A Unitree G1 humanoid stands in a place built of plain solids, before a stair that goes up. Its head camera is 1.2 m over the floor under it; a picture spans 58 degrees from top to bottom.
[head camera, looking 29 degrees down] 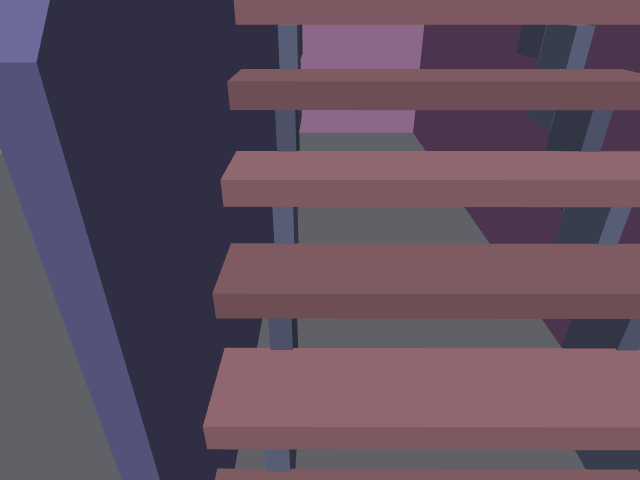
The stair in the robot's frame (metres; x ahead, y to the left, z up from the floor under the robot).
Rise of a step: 0.20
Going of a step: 0.20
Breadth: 1.20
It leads straight ahead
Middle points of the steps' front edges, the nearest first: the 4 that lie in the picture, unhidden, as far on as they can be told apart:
0.61 -0.35 0.40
0.81 -0.35 0.61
1.02 -0.35 0.81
1.22 -0.35 1.01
